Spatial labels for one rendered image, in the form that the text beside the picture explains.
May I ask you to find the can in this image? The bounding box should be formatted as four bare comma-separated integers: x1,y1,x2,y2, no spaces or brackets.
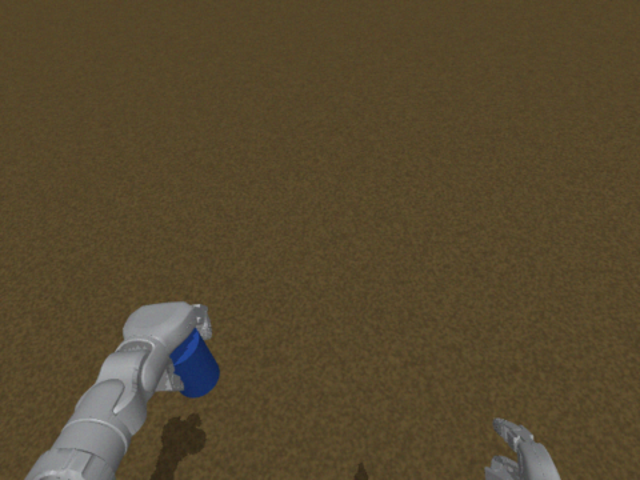
169,328,220,398

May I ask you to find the left robot arm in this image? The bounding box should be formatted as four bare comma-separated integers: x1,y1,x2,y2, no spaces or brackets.
24,335,169,480

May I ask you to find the right robot hand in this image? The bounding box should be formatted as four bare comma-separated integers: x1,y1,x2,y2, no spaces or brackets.
484,418,561,480

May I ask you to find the left robot hand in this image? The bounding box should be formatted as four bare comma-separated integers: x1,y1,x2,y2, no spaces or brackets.
123,301,212,392

